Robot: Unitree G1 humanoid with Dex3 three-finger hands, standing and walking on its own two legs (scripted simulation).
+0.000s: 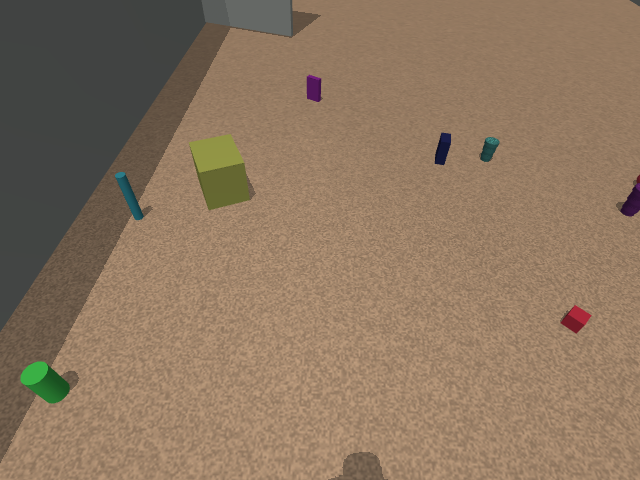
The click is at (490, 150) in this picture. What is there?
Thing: tapered cup
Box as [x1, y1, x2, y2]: [480, 137, 499, 161]
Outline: 493,137 487,137 485,139 480,158 484,161 489,160 499,142 497,139
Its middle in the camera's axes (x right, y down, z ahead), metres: +0.92 -0.49 +2.11
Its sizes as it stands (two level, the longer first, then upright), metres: 0.073 0.073 0.117
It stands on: the floor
